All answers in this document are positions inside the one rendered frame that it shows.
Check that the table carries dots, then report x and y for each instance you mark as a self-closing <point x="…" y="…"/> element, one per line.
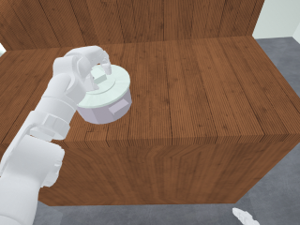
<point x="210" y="116"/>

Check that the left robot upper arm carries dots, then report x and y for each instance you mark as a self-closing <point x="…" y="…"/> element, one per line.
<point x="34" y="164"/>

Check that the knob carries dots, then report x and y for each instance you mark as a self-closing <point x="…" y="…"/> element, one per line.
<point x="99" y="75"/>

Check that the right robot hand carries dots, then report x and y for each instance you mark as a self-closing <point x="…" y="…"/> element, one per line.
<point x="245" y="217"/>

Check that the lid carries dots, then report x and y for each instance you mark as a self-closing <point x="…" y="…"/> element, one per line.
<point x="109" y="91"/>

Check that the pot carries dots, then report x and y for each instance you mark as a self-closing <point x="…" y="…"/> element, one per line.
<point x="108" y="113"/>

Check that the robot left forearm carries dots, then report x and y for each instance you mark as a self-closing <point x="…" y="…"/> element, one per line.
<point x="51" y="117"/>

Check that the left robot hand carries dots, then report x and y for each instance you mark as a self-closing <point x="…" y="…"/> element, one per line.
<point x="95" y="55"/>

